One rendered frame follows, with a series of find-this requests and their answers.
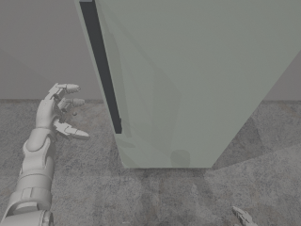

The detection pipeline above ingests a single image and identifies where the left robot forearm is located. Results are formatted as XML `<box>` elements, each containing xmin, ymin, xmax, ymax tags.
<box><xmin>0</xmin><ymin>128</ymin><xmax>57</xmax><ymax>226</ymax></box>

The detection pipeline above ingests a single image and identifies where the fridge door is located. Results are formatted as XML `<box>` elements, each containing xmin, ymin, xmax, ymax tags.
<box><xmin>76</xmin><ymin>0</ymin><xmax>301</xmax><ymax>169</ymax></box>

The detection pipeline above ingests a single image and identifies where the left robot upper arm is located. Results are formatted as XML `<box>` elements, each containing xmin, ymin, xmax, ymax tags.
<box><xmin>1</xmin><ymin>209</ymin><xmax>55</xmax><ymax>226</ymax></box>

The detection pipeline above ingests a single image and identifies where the left robot hand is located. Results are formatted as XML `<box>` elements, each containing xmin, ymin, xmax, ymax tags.
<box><xmin>35</xmin><ymin>83</ymin><xmax>90</xmax><ymax>140</ymax></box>

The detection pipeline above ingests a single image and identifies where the right robot hand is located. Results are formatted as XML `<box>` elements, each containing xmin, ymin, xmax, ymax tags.
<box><xmin>231</xmin><ymin>206</ymin><xmax>258</xmax><ymax>226</ymax></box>

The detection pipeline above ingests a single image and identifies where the handle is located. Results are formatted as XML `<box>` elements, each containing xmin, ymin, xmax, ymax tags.
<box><xmin>79</xmin><ymin>0</ymin><xmax>122</xmax><ymax>134</ymax></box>

